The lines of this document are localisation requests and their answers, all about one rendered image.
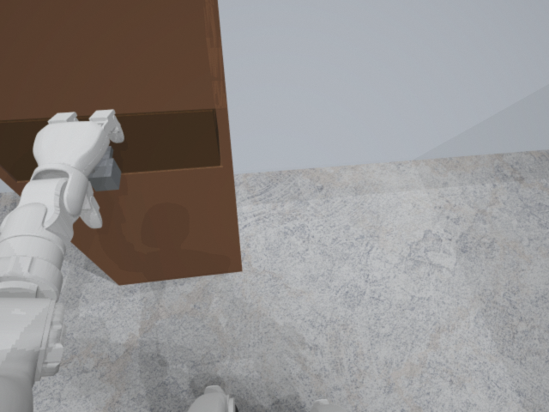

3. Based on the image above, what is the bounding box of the drawer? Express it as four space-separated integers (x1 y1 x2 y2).
0 109 220 181

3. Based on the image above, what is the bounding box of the robot left hand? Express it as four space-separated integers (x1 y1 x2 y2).
33 109 124 228

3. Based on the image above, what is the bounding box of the right robot shin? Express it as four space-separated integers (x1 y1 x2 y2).
311 399 329 409

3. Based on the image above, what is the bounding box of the cabinet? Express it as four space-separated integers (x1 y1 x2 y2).
0 0 242 286

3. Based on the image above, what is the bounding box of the robot left upper arm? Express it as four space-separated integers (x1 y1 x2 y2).
0 298 67 412

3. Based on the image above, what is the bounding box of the left robot thigh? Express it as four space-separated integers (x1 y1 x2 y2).
187 392 235 412

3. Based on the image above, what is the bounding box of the left robot forearm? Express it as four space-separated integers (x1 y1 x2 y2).
0 163 88 303

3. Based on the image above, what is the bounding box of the handle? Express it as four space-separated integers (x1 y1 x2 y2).
87 146 121 191

